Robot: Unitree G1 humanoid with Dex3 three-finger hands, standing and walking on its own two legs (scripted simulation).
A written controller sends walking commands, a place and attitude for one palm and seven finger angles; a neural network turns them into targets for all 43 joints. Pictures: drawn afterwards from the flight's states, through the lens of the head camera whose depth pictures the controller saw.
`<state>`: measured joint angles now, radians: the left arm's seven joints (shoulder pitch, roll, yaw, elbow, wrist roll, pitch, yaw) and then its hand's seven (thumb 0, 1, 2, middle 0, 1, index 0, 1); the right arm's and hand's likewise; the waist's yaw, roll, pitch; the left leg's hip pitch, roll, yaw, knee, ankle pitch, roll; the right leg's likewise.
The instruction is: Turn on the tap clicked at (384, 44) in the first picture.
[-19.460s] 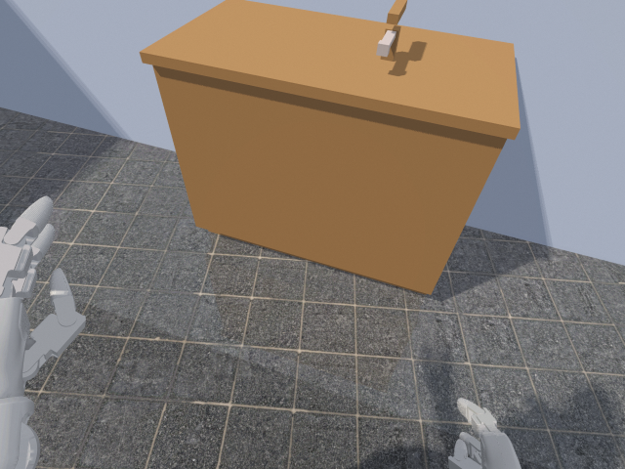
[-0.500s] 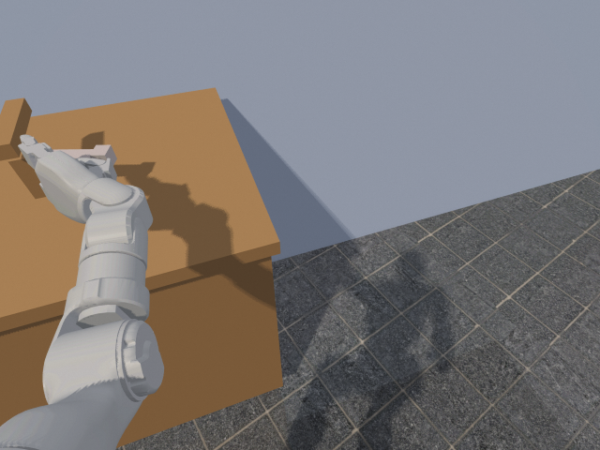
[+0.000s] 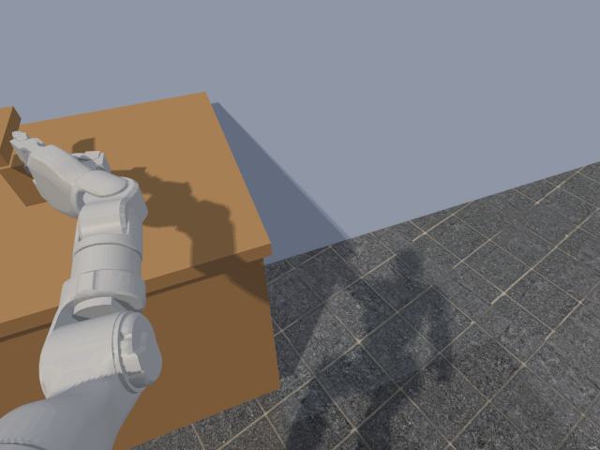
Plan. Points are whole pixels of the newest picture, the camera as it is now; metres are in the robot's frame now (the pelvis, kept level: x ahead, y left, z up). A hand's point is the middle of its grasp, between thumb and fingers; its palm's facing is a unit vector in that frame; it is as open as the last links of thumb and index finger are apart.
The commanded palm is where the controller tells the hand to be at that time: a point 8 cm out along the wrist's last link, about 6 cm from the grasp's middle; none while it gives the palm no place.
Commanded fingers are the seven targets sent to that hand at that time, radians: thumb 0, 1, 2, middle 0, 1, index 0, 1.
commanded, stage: lift the hand up off the lever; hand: left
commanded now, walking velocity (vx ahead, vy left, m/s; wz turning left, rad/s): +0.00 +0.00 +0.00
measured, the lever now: (93, 163) +0.53 +0.34 +0.11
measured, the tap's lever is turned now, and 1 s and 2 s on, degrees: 72 72 72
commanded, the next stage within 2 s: draw the hand back beside the body in 0.10 s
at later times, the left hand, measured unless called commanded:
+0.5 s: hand (108, 202) +0.38 +0.24 +0.17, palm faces +0.42 -0.90 -0.14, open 7.7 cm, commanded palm +0.33 +0.28 +0.18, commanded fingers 0.00 0.90 0.90 -0.17 -0.20 -0.17 -0.20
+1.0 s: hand (63, 273) +0.27 +0.24 +0.18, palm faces +0.37 -0.90 -0.22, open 7.6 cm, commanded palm +0.22 +0.28 +0.18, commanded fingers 0.00 0.90 0.90 -0.19 -0.27 -0.19 -0.27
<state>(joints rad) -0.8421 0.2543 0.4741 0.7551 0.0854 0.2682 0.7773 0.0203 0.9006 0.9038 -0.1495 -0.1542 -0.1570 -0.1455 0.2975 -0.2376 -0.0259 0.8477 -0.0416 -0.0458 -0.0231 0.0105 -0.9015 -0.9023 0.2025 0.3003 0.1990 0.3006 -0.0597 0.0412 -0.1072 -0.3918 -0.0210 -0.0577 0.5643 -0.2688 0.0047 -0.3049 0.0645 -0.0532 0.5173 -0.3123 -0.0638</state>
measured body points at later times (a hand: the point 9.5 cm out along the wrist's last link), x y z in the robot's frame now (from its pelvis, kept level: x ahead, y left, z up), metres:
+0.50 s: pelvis +0.00 +0.00 +0.01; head -0.02 -0.02 +0.46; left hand +0.35 +0.29 +0.18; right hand +0.11 -0.26 -0.10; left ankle +0.01 +0.12 -0.73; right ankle -0.03 -0.08 -0.73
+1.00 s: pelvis -0.03 +0.01 +0.01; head -0.05 +0.00 +0.46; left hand +0.24 +0.29 +0.19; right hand +0.15 -0.21 -0.07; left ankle +0.01 +0.12 -0.73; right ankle -0.03 -0.08 -0.73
